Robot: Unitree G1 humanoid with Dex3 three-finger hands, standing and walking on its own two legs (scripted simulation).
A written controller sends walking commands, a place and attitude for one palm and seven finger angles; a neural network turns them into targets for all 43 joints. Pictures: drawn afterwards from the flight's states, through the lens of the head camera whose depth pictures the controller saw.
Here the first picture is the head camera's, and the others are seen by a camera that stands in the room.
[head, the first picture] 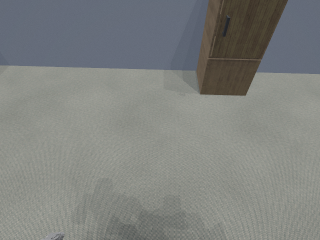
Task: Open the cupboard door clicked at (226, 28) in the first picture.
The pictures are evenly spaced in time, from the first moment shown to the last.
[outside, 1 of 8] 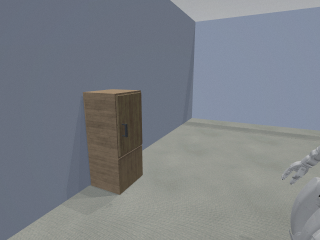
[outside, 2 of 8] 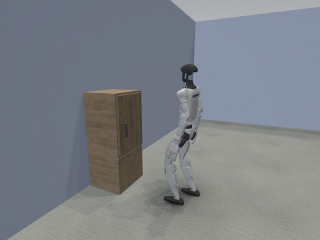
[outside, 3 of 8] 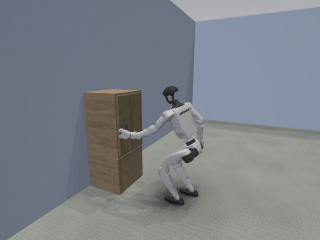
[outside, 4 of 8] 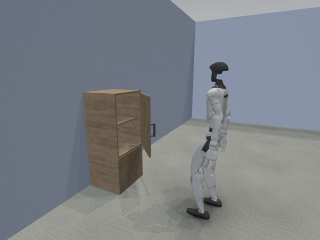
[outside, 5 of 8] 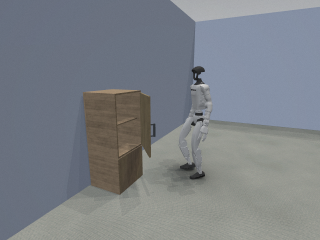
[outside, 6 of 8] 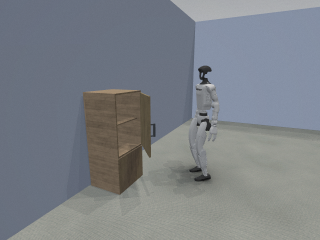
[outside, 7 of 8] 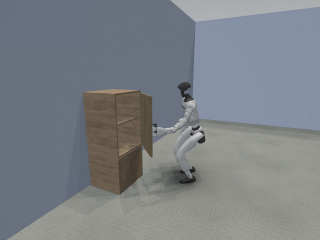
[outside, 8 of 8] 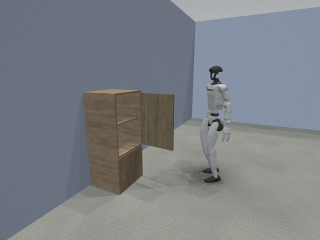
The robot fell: no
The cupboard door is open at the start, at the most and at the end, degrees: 0 87 85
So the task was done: yes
